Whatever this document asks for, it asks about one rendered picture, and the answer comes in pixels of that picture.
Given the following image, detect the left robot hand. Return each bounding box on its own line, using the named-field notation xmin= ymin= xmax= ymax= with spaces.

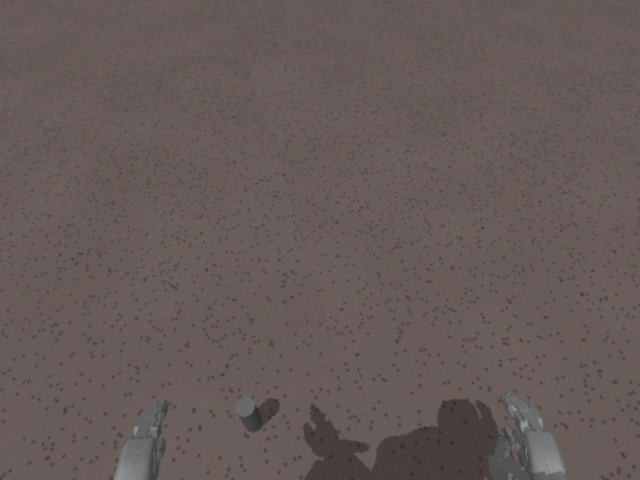
xmin=113 ymin=400 xmax=168 ymax=480

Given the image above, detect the can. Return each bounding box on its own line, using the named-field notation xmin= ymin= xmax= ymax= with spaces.
xmin=236 ymin=397 xmax=263 ymax=432

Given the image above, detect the right robot hand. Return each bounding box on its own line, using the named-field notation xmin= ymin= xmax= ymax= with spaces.
xmin=488 ymin=392 xmax=569 ymax=480

